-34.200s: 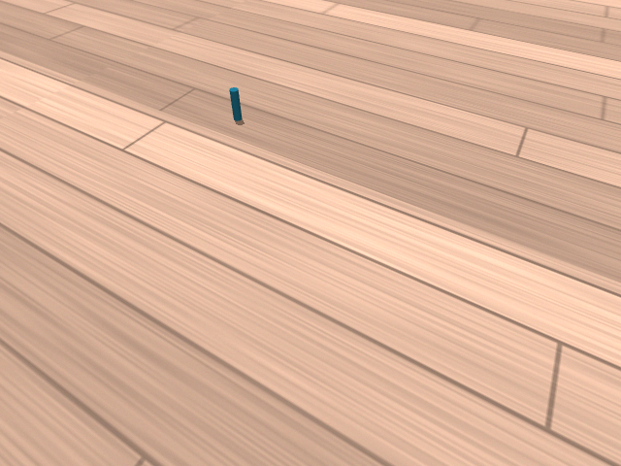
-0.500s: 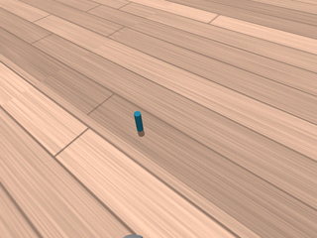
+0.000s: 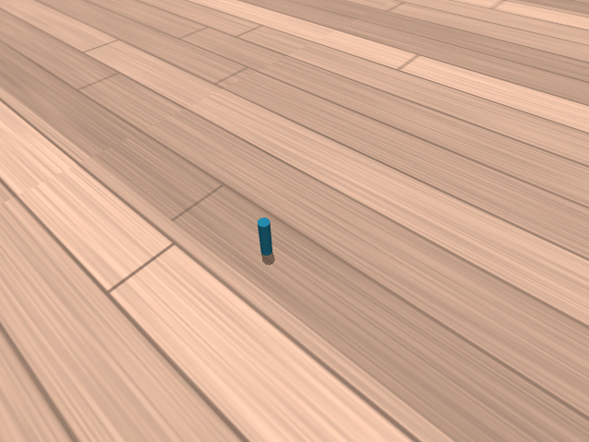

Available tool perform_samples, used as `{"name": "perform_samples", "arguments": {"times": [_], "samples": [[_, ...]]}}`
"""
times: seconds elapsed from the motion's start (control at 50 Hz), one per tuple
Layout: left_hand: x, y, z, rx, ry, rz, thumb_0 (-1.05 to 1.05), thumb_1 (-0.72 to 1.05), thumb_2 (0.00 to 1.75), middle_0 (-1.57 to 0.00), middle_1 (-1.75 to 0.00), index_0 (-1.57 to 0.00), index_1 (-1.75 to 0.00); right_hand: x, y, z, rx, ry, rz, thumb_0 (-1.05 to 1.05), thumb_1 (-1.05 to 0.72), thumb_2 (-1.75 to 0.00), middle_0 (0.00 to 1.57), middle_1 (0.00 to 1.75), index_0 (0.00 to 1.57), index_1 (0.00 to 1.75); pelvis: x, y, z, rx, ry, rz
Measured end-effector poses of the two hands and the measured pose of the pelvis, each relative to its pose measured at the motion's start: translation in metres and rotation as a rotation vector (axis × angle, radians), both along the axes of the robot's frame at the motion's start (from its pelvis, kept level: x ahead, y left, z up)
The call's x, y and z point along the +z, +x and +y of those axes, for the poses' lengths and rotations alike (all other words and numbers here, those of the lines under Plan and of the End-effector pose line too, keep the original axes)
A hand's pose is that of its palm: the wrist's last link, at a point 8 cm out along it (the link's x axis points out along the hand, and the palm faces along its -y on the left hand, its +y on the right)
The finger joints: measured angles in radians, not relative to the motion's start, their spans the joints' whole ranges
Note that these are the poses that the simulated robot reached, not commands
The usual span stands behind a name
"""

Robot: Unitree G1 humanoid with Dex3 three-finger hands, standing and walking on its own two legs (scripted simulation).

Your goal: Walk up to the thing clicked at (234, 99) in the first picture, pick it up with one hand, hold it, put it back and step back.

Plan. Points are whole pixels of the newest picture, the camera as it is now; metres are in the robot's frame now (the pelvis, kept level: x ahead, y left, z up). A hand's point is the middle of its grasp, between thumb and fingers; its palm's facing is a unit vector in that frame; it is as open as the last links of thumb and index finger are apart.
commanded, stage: step back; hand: left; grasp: from the side
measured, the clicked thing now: (265, 237) +0.99 +0.16 -0.67
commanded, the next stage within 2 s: stand in 0.44 s
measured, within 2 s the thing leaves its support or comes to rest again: neither
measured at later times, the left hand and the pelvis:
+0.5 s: hand out of the picture +0.15 +0.27 -0.14, palm faces -0.02 -0.93 -0.36, open 7.4 cm; pelvis +0.04 +0.01 +0.01, yaw -2 degrees
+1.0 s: hand out of the picture +0.10 +0.26 -0.14, palm faces -0.05 -0.94 -0.34, open 7.4 cm; pelvis +0.02 +0.01 +0.02, yaw -2 degrees
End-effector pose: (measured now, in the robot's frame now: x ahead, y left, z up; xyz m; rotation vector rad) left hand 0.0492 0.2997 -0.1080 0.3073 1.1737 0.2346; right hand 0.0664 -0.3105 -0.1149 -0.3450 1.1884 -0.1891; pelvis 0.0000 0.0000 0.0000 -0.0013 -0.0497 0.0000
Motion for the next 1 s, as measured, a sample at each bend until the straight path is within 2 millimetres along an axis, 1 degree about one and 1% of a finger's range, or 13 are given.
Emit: {"name": "perform_samples", "arguments": {"times": [0.12, 0.18, 0.28, 0.4, 0.46, 0.52, 0.6, 0.68, 0.88, 1.0], "samples": [[-0.01, 0.018, 0.016, 0.0, -0.016, 0.025, 0.01, 0.9, 0.89, -0.21, -0.3, -0.2, -0.3, 0.002, 0.014, 0.015, -0.01, -0.013, -0.011, 0.0, -0.9, -0.9, 0.2, 0.29, 0.2, 0.3, -0.003, 0.012, 0.014, -0.009, 0.01, 0.003], [-0.011, 0.031, 0.019, -0.008, -0.016, 0.027, 0.01, 0.9, 0.89, -0.21, -0.3, -0.2, -0.3, 0.004, 0.023, 0.024, -0.014, 0.001, -0.013, 0.0, -0.9, -0.9, 0.2, 0.29, 0.2, 0.3, -0.001, 0.021, 0.014, -0.018, 0.001, 0.004], [-0.007, 0.054, 0.02, -0.021, -0.011, 0.01, 0.01, 0.9, 0.89, -0.2, -0.3, -0.2, -0.3, 0.006, 0.042, 0.034, -0.019, 0.024, -0.029, 0.0, -0.9, -0.9, 0.21, 0.3, 0.21, 0.3, 0.003, 0.031, 0.014, -0.023, -0.006, 0.008], [0.0, 0.079, 0.018, -0.04, 0.002, -0.022, 0.01, 0.9, 0.89, -0.2, -0.3, -0.2, -0.3, 0.006, 0.063, 0.036, -0.031, 0.037, -0.062, 0.0, -0.9, -0.9, 0.21, 0.3, 0.21, 0.3, 0.005, 0.035, 0.015, -0.028, -0.001, 0.006], [0.004, 0.088, 0.016, -0.051, 0.005, -0.033, 0.01, 0.9, 0.89, -0.2, -0.3, -0.2, -0.3, 0.007, 0.068, 0.035, -0.036, 0.039, -0.072, 0.0, -0.9, -0.9, 0.21, 0.3, 0.21, 0.3, 0.006, 0.036, 0.014, -0.03, 0.001, 0.004], [0.007, 0.092, 0.011, -0.059, -0.001, -0.031, 0.01, 0.9, 0.89, -0.2, -0.3, -0.2, -0.3, 0.009, 0.069, 0.034, -0.037, 0.044, -0.071, 0.0, -0.9, -0.9, 0.21, 0.3, 0.21, 0.3, 0.009, 0.036, 0.014, -0.029, 0.002, 0.002], [0.009, 0.093, 0.004, -0.071, -0.009, -0.026, 0.01, 0.9, 0.89, -0.2, -0.3, -0.2, -0.3, 0.011, 0.064, 0.03, -0.043, 0.045, -0.064, 0.0, -0.9, -0.9, 0.21, 0.3, 0.21, 0.3, 0.013, 0.034, 0.012, -0.028, 0.003, -0.001], [0.009, 0.088, 0.0, -0.075, -0.017, -0.016, 0.01, 0.9, 0.89, -0.2, -0.3, -0.2, -0.3, 0.012, 0.053, 0.026, -0.052, 0.042, -0.045, 0.0, -0.9, -0.9, 0.21, 0.3, 0.21, 0.3, 0.015, 0.03, 0.01, -0.028, 0.002, -0.004], [0.006, 0.062, -0.002, -0.065, -0.021, 0.041, 0.01, 0.9, 0.89, -0.21, -0.3, -0.2, -0.3, 0.009, 0.018, 0.018, -0.072, 0.037, 0.033, 0.0, -0.9, -0.9, 0.2, 0.3, 0.21, 0.3, 0.017, 0.022, 0.006, -0.027, 0.002, 0.002], [0.005, 0.048, 0.0, -0.053, -0.016, 0.071, 0.01, 0.9, 0.89, -0.21, -0.3, -0.2, -0.3, 0.008, 0.006, 0.017, -0.078, 0.036, 0.06, 0.0, -0.9, -0.9, 0.2, 0.29, 0.21, 0.3, 0.017, 0.02, 0.005, -0.027, 0.002, 0.004]]}}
